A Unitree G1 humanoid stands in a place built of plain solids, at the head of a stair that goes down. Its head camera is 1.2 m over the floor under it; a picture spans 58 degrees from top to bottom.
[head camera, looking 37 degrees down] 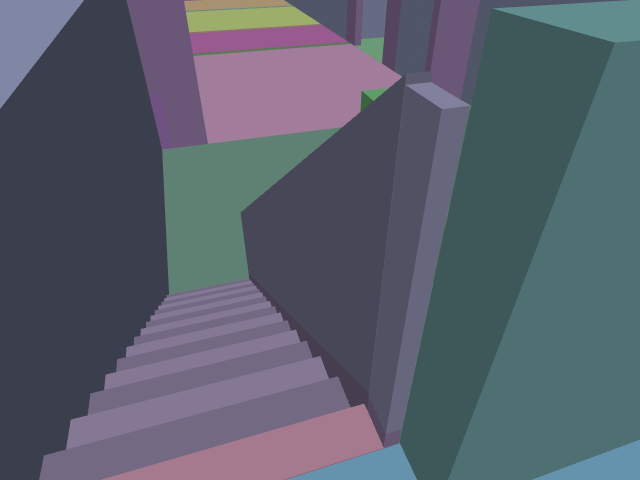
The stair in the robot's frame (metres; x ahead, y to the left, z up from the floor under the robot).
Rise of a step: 0.16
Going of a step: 0.22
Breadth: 0.99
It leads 17 degrees to the left of straight ahead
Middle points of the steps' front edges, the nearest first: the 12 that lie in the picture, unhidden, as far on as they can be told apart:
0.61 0.33 0.00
0.83 0.40 -0.16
1.04 0.47 -0.32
1.26 0.54 -0.48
1.47 0.60 -0.63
1.69 0.67 -0.79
1.90 0.74 -0.95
2.12 0.80 -1.11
2.33 0.87 -1.27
2.54 0.94 -1.43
2.76 1.00 -1.59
2.97 1.07 -1.75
